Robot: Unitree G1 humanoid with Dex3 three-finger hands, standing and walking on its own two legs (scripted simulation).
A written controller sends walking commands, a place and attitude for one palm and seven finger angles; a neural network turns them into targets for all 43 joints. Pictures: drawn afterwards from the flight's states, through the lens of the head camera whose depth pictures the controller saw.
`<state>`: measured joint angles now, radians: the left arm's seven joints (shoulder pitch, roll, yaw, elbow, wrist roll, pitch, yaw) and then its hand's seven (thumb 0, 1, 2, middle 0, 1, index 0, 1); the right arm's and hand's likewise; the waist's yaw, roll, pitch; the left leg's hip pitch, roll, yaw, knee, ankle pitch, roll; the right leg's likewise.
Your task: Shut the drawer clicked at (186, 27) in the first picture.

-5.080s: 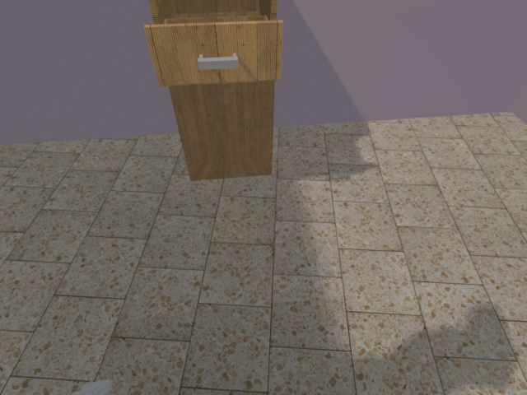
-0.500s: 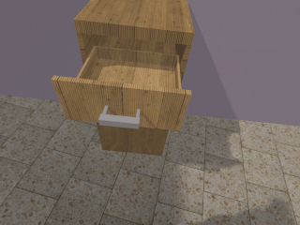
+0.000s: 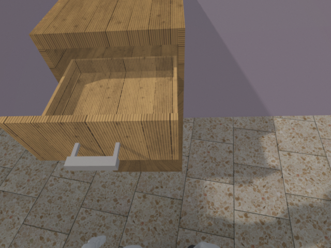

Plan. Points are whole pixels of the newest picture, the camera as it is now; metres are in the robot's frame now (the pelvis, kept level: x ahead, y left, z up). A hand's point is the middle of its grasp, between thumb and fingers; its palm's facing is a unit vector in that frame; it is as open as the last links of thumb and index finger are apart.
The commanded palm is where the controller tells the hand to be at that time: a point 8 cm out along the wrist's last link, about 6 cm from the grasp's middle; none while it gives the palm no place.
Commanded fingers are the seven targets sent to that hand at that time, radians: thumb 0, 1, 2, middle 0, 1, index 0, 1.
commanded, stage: come to a stop and stand still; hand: left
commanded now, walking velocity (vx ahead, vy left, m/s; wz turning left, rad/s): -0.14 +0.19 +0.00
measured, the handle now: (94, 155) +0.32 +0.18 +0.05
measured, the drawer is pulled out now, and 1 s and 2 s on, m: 0.29 0.29 0.29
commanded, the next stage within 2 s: look again from close up in 1.36 s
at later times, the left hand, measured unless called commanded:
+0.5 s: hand out of the picture -0.08 +0.24 -0.16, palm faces +0.10 -0.98 -0.17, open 7.4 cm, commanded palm none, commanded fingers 0.00 0.90 0.90 -0.20 -0.30 -0.20 -0.30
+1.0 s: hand out of the picture -0.02 +0.17 -0.16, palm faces -0.02 -0.97 -0.24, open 7.3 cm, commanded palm none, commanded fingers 0.00 0.90 0.90 -0.20 -0.30 -0.20 -0.30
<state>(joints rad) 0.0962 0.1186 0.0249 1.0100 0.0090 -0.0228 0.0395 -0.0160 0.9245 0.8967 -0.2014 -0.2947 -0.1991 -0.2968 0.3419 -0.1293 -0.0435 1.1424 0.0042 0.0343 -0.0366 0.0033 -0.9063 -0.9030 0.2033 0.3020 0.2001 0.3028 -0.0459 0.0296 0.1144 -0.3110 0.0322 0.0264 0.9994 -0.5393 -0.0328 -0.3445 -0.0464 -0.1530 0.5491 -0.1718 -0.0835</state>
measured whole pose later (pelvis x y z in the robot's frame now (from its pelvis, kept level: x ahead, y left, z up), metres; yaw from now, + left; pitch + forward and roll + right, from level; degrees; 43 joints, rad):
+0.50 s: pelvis -0.09 +0.06 +0.02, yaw +2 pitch +0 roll -2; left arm 0.29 0.21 0.07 1.06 0.03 0.07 0.00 0.00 0.91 0.90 -0.20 -0.29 -0.19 -0.30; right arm 0.39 -0.13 -0.02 1.09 -0.02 0.03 -0.03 0.00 -0.91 -0.90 0.20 0.30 0.20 0.30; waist 0.01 -0.03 -0.04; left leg -0.11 0.00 0.05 0.34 -0.23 0.05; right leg -0.54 0.01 0.00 0.98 -0.25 0.03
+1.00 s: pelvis -0.08 +0.00 +0.01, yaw -1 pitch +0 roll +1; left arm 0.19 0.15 0.02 1.11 0.01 0.00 0.03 0.01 0.94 0.90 -0.20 -0.29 -0.19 -0.30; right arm 0.41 -0.08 -0.02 1.20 -0.01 0.00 -0.04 0.00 -0.90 -0.90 0.20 0.30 0.20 0.30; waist -0.05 0.03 0.01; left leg -0.16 0.06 0.07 0.47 -0.31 -0.03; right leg -0.22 -0.02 -0.09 0.51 -0.30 -0.02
